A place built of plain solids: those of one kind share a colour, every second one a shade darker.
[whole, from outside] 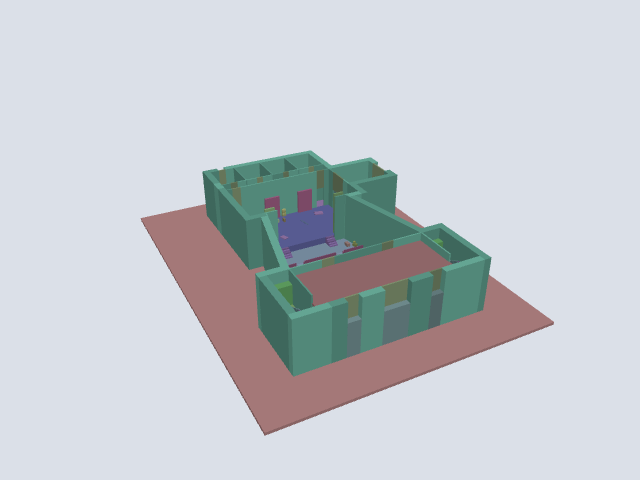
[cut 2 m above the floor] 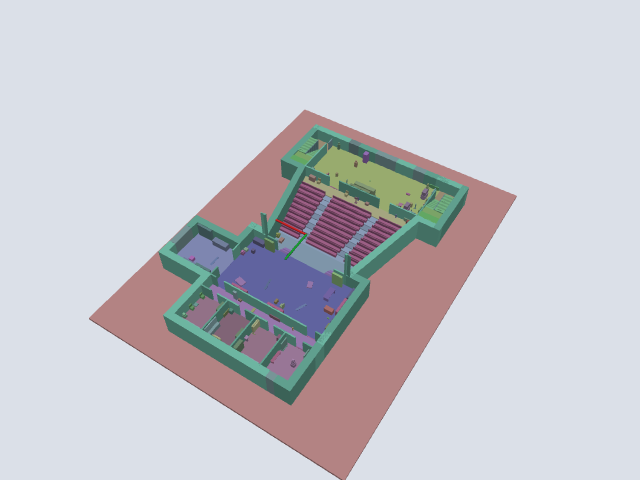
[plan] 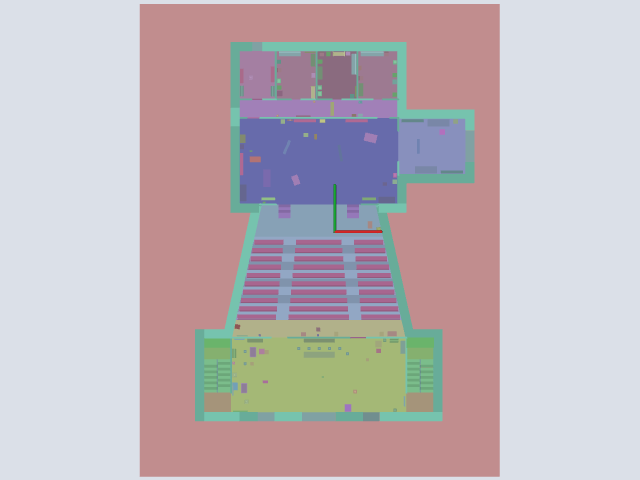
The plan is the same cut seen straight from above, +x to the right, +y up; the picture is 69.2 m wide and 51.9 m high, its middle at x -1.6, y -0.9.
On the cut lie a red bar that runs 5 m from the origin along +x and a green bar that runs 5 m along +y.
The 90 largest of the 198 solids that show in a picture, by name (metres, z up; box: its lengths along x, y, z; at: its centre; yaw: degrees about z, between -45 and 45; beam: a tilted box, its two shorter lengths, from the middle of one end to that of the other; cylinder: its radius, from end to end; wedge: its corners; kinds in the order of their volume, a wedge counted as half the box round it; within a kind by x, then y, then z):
{
 "wall_1": {"box": [1.0, 9.95, 7.9], "at": [-14.61, -15.53, 2.25]},
 "wall_2": {"box": [4.0, 1.0, 7.9], "at": [-13.11, -11.05, 2.25]},
 "wall_3": {"box": [4.8, 1.0, 7.9], "at": [-12.71, -20.0, 2.25]},
 "wall_4": {"box": [0.2, 6.15, 7.9], "at": [-11.21, -14.43, 2.25]},
 "wall_5": {"box": [1.0, 11.15, 7.9], "at": [-10.79, 7.62, 2.25]},
 "wall_6": {"box": [1.0, 3.8, 7.9], "at": [-10.79, 13.3, 2.25]},
 "wall_7": {"box": [1.0, 7.1, 7.9], "at": [-10.79, 16.95, 2.25]},
 "wall_8": {"box": [3.79, 1.0, 7.9], "at": [-10.22, -20.0, 2.25]},
 "wall_9": {"box": [2.35, 1.0, 7.9], "at": [-10.11, 20.0, 2.25]},
 "wall_10": {"box": [1.0, 14.66, 7.9], "at": [-10.02, -4.31, 2.25], "yaw": -12.6},
 "wall_11": {"box": [3.11, 1.0, 7.9], "at": [-9.74, 2.55, 2.25]},
 "wall_12": {"box": [1.55, 0.2, 7.9], "at": [-9.71, 14.3, 2.25]},
 "wall_13": {"box": [4.46, 0.2, 7.9], "at": [-9.08, -11.45, 2.25]},
 "wall_14": {"box": [1.7, 0.2, 7.9], "at": [-7.14, 2.95, 2.25]},
 "wall_15": {"box": [2.35, 1.0, 7.9], "at": [-6.66, 20.0, 2.25]},
 "wall_16": {"box": [0.2, 5.5, 7.9], "at": [-6.39, 16.95, 2.25]},
 "wall_17": {"box": [3.18, 0.2, 7.9], "at": [-6.25, 14.3, 2.25]},
 "wall_18": {"box": [2.98, 1.0, 7.9], "at": [-5.03, -20.0, 2.25]},
 "wall_19": {"box": [6.22, 1.0, 7.9], "at": [-4.18, 20.0, 2.25]},
 "wall_20": {"box": [1.84, 0.2, 7.9], "at": [-2.79, 14.3, 2.25]},
 "wall_21": {"box": [0.2, 5.5, 7.9], "at": [-1.97, 16.95, 2.25]},
 "wall_22": {"box": [12.75, 0.2, 7.9], "at": [-1.76, 12.3, 2.25]},
 "wall_23": {"box": [6.83, 0.2, 7.9], "at": [-1.74, -11.45, 2.25]},
 "wall_24": {"box": [1.83, 0.2, 7.9], "at": [-1.16, 14.3, 2.25]},
 "wall_25": {"box": [6.22, 1.0, 7.9], "at": [0.24, 20.0, 2.25]},
 "wall_26": {"box": [2.98, 1.0, 7.9], "at": [1.55, -20.0, 2.25]},
 "wall_27": {"box": [1.83, 0.2, 7.9], "at": [1.63, 14.3, 2.25]},
 "wall_28": {"box": [3.47, 0.2, 7.9], "at": [2.45, 14.3, 2.25]},
 "wall_29": {"box": [0.2, 5.5, 7.9], "at": [2.45, 16.95, 2.25]},
 "wall_30": {"box": [1.8, 0.2, 7.9], "at": [3.71, 2.95, 2.25]},
 "wall_31": {"box": [6.22, 1.0, 7.9], "at": [4.65, 20.0, 2.25]},
 "wall_32": {"box": [4.46, 0.2, 7.9], "at": [5.61, -11.45, 2.25]},
 "wall_33": {"box": [1.84, 0.2, 7.9], "at": [6.05, 14.3, 2.25]},
 "wall_34": {"box": [3.03, 1.0, 7.9], "at": [6.25, 2.55, 2.25]},
 "wall_35": {"box": [1.0, 14.66, 7.9], "at": [6.55, -4.31, 2.25], "yaw": 12.6},
 "wall_36": {"box": [3.79, 1.0, 7.9], "at": [6.74, -20.0, 2.25]},
 "wall_37": {"box": [0.2, 1.58, 7.9], "at": [6.86, 11.61, 2.25]},
 "wall_38": {"box": [1.0, 4.09, 7.9], "at": [7.26, 4.09, 2.25]},
 "wall_39": {"box": [1.0, 3.0, 7.9], "at": [7.26, 13.7, 2.25]},
 "wall_40": {"box": [1.0, 7.1, 7.9], "at": [7.26, 16.95, 2.25]},
 "wall_41": {"box": [0.2, 6.15, 7.9], "at": [7.74, -14.43, 2.25]},
 "wall_42": {"box": [4.8, 1.0, 7.9], "at": [9.24, -20.0, 2.25]},
 "wall_43": {"box": [4.0, 1.0, 7.9], "at": [9.64, -11.05, 2.25]},
 "wall_44": {"box": [8.35, 1.0, 7.9], "at": [10.94, 5.75, 2.25]},
 "wall_45": {"box": [8.35, 1.0, 7.9], "at": [10.94, 12.7, 2.25]},
 "wall_46": {"box": [1.0, 9.95, 7.9], "at": [11.14, -15.53, 2.25]},
 "wall_47": {"box": [1.0, 2.28, 7.9], "at": [14.61, 6.39, 2.25]},
 "wall_48": {"box": [1.0, 2.28, 7.9], "at": [14.61, 12.06, 2.25]},
 "ground_under_all_1": {"box": [38.92, 51.11, 0.4], "at": [-1.63, -0.94, -1.85]},
 "floor_foyer_1": {"box": [18.95, 8.15, 1.7], "at": [-1.74, -15.53, -0.85]},
 "floor_stage_1": {"box": [17.25, 9.35, 1.6], "at": [-1.76, 7.62, -0.9]},
 "step_stalls_tier_1": {"box": [17.7, 0.9, 1.59], "at": [-1.74, -9.1, -0.91]},
 "step_stalls_tier_2": {"box": [17.29, 0.9, 1.48], "at": [-1.74, -8.2, -0.96]},
 "step_stalls_tier_3": {"box": [16.89, 0.9, 1.37], "at": [-1.74, -7.3, -1.01]},
 "step_stalls_tier_4": {"box": [16.49, 0.9, 1.26], "at": [-1.74, -6.4, -1.07]},
 "step_stalls_tier_5": {"box": [16.08, 0.9, 1.15], "at": [-1.74, -5.5, -1.12]},
 "step_stalls_tier_6": {"box": [15.68, 0.9, 1.04], "at": [-1.74, -4.6, -1.18]},
 "step_stalls_tier_7": {"box": [15.28, 0.9, 0.93], "at": [-1.74, -3.7, -1.24]},
 "step_stalls_tier_8": {"box": [14.87, 0.9, 0.82], "at": [-1.74, -2.8, -1.29]},
 "step_stalls_tier_9": {"box": [14.47, 0.9, 0.71], "at": [-1.74, -1.9, -1.34]},
 "step_stalls_tier_10": {"box": [14.07, 0.9, 0.6], "at": [-1.74, -1.0, -1.4]},
 "floor_dressing_1": {"box": [4.42, 5.3, 1.6], "at": [-4.18, 16.95, -0.9]},
 "floor_dressing_2": {"box": [4.42, 5.3, 1.6], "at": [0.24, 16.95, -0.9]},
 "floor_dressing_3": {"box": [4.42, 5.3, 1.6], "at": [4.65, 16.95, -0.9]},
 "floor_circle_stair_1": {"box": [3.0, 8.15, 1.7], "at": [-12.71, -15.53, -0.85]},
 "floor_circle_stair_2": {"box": [3.0, 8.15, 1.7], "at": [9.24, -15.53, -0.85]},
 "floor_scene_dock_1": {"box": [7.35, 6.15, 1.6], "at": [10.54, 9.22, -0.9]},
 "door_leaf_1": {"box": [1.1, 0.97, 4.87], "at": [-8.39, 20.02, 0.73]},
 "door_leaf_2": {"box": [1.8, 0.97, 4.97], "at": [-7.42, -20.02, 0.79]},
 "door_leaf_3": {"box": [3.6, 0.97, 4.97], "at": [-1.74, -20.02, 0.79]},
 "door_leaf_4": {"box": [1.8, 0.97, 4.97], "at": [3.95, -20.02, 0.79]},
 "door_leaf_5": {"box": [0.97, 3.4, 4.87], "at": [14.63, 9.22, 0.73]},
 "floor_back_corridor_1": {"box": [17.25, 2.0, 1.6], "at": [-1.76, 13.3, -0.9]},
 "ceil_foyer_1": {"box": [18.95, 8.15, 0.3], "at": [-1.74, -15.53, 4.95]},
 "wall_circle_stair_fill_1": {"box": [3.0, 1.1, 6.3], "at": [-12.71, -12.0, 1.45]},
 "wall_circle_stair_fill_2": {"box": [3.0, 1.1, 6.3], "at": [9.24, -12.0, 1.45]},
 "floor_stage_door_1": {"box": [4.0, 5.3, 1.6], "at": [-8.39, 16.95, -0.9]},
 "floor_aud_rear_1": {"wedge": [[-11.21, -11.45, -1.7], [-11.21, -11.45, 0.0], [-10.79, -9.55, -1.7], [-10.79, -9.55, 0.0], [7.31, -9.55, -1.7], [7.31, -9.55, 0.0], [7.74, -11.45, -1.7], [7.74, -11.45, 0.0]]},
 "landing_circle_stair_half_1": {"box": [2.8, 1.25, 3.5], "at": [-12.71, -13.18, 0.05]},
 "landing_circle_stair_half_2": {"box": [2.8, 1.25, 3.5], "at": [9.24, -13.18, 0.05]},
 "floor_aud_front_1": {"wedge": [[-8.77, -0.55, -1.7], [-8.77, -0.55, -1.1], [-7.99, 2.95, -1.7], [-7.99, 2.95, -1.1], [4.51, 2.95, -1.7], [4.51, 2.95, -1.1], [5.3, -0.55, -1.7], [5.3, -0.55, -1.1]]},
 "flats_stage_1": {"box": [0.35, 2.4, 3.6], "at": [-10.08, 7.3, 1.7]},
 "flats_stage_2": {"box": [2.4, 0.35, 3.6], "at": [-3.24, 11.99, 1.7]},
 "flats_stage_3": {"box": [2.4, 0.35, 3.6], "at": [2.36, 11.99, 1.7]},
 "curtain_1": {"box": [1.5, 0.3, 6.5], "at": [-7.19, 3.55, 3.15]},
 "curtain_2": {"box": [1.5, 0.3, 6.5], "at": [3.71, 3.55, 3.15]},
 "flats_scene_dock_1": {"box": [2.4, 0.35, 3.4], "at": [8.41, 11.99, 1.6]},
 "flats_scene_dock_2": {"box": [2.4, 0.35, 3.4], "at": [12.66, 6.46, 1.6]},
 "bar_foyer_1": {"box": [3.35, 0.65, 1.1], "at": [-1.69, -13.3, 0.55]},
 "bar_foyer_2": {"box": [3.35, 0.4, 2.1], "at": [-1.69, -11.78, 1.05]}
}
